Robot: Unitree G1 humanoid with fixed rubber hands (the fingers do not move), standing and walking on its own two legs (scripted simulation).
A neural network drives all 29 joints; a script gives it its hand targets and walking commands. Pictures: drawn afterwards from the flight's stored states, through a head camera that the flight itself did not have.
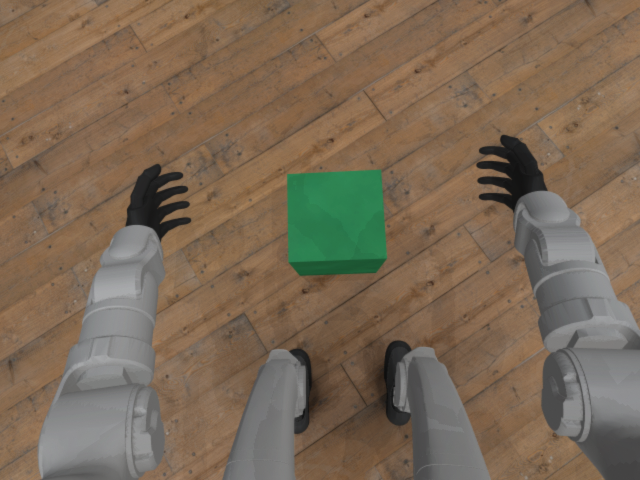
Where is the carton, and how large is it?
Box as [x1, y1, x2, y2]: [287, 170, 386, 275]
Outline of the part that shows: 380,170 287,174 288,261 300,275 375,272 385,260 386,249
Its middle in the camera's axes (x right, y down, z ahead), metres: +0.04 -0.04 +0.97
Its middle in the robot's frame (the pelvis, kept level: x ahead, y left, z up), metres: +0.51 +0.02 -0.56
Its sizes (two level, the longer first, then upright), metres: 0.210 0.200 0.250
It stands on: the floor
